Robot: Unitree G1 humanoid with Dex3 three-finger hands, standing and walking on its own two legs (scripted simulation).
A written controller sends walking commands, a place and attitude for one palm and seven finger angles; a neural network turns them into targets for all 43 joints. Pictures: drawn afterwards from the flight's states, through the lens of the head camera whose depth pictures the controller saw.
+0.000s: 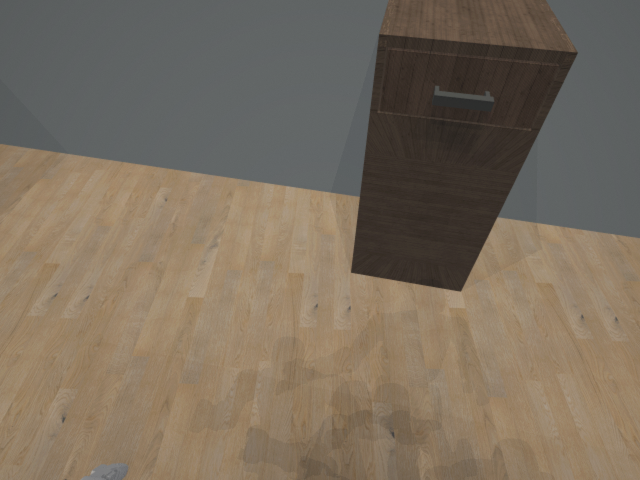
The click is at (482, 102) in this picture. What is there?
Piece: drawer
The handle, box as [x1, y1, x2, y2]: [432, 86, 493, 111]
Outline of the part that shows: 432,104 490,111 493,103 493,97 489,95 488,91 485,91 484,95 482,96 439,91 438,86 435,86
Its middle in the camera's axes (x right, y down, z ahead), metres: +0.34 -0.34 +0.93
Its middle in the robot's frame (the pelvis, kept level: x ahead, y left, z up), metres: +0.95 -0.29 +0.03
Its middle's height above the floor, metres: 0.80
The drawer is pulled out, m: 0.00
